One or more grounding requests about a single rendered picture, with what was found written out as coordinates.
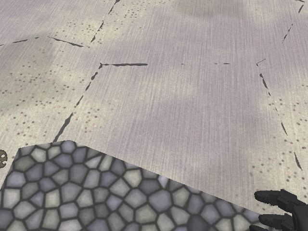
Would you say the right robot hand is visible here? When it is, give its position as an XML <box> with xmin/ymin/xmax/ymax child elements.
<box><xmin>249</xmin><ymin>189</ymin><xmax>308</xmax><ymax>231</ymax></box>

